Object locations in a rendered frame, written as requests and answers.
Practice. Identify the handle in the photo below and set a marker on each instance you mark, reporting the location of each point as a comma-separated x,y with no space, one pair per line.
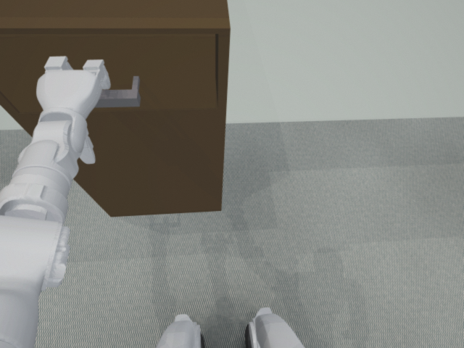
121,98

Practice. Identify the drawer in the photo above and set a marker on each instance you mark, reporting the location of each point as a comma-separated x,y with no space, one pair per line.
176,71

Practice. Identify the robot right shin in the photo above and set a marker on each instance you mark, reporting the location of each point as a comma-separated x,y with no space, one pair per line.
262,311

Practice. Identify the left robot hand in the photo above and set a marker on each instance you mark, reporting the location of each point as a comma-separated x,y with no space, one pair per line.
78,90

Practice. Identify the cabinet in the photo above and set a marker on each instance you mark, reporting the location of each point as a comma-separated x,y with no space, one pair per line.
148,161

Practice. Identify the left robot forearm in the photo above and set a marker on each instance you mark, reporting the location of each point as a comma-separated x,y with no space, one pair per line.
42,180

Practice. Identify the left robot thigh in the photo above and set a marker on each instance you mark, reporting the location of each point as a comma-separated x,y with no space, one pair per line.
181,334

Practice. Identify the robot left upper arm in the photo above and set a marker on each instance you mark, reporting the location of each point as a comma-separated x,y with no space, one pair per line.
33,256

